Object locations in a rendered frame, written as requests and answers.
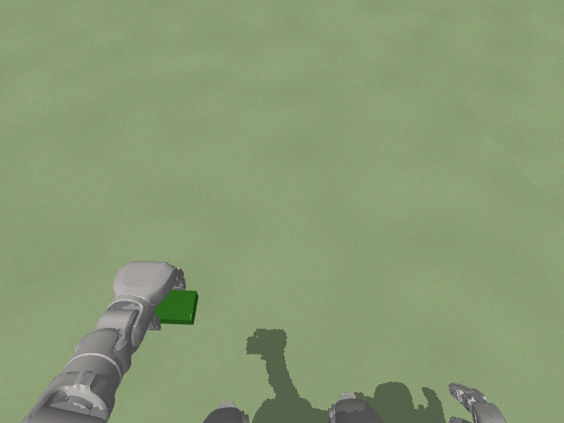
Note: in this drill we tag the left robot arm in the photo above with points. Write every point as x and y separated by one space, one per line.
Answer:
85 391

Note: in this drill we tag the small box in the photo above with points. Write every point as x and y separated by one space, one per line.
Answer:
179 307

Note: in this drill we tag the right robot hand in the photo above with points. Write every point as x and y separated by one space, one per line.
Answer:
475 402

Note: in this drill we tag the left robot hand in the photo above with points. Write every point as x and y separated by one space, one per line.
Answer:
149 281

